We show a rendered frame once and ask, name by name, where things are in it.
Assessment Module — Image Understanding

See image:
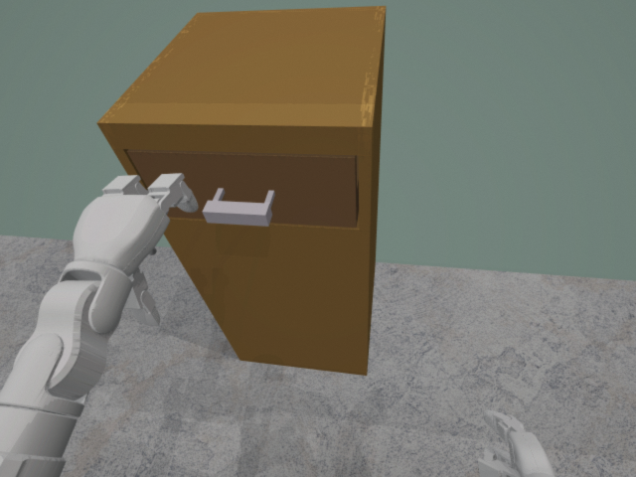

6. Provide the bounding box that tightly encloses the cabinet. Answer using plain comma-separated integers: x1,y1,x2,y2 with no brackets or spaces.
97,6,386,376

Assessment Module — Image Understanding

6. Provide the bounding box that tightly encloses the drawer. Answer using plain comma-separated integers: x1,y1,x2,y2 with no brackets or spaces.
127,149,359,228

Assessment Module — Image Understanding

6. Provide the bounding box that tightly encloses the right robot hand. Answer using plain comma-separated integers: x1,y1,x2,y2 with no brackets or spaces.
478,409,556,477

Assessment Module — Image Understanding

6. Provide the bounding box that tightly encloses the left robot forearm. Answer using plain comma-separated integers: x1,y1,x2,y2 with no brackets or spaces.
0,260,133,477

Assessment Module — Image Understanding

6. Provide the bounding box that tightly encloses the left robot hand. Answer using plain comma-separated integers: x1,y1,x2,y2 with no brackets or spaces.
73,173,199,326

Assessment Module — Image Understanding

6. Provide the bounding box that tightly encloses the handle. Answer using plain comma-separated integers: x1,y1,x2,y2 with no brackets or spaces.
203,188,275,227

